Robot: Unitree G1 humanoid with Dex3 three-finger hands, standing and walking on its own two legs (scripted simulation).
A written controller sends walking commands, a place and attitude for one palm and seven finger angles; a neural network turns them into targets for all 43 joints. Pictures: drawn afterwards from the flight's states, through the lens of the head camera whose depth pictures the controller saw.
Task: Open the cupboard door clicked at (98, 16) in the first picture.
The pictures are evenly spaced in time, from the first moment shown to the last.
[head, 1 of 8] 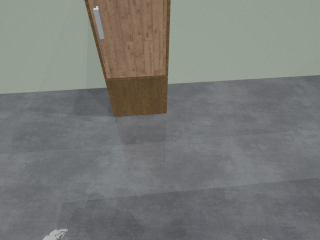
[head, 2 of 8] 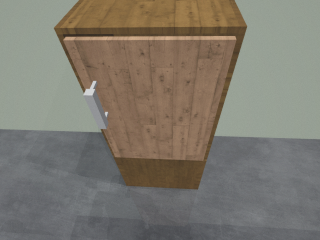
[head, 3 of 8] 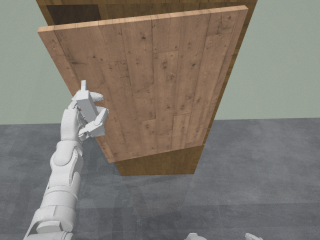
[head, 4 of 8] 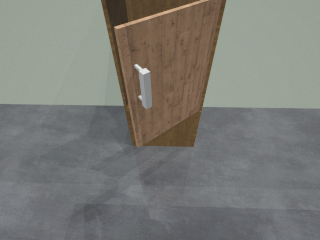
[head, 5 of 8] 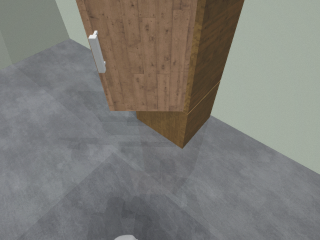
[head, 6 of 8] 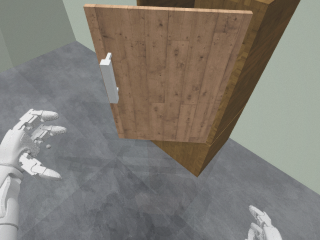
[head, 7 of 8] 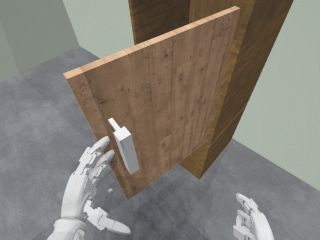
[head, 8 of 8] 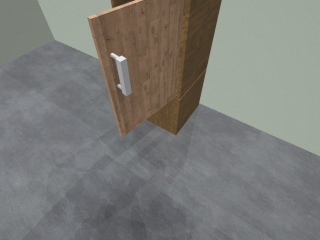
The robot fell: no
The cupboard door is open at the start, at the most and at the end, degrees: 0 81 79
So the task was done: yes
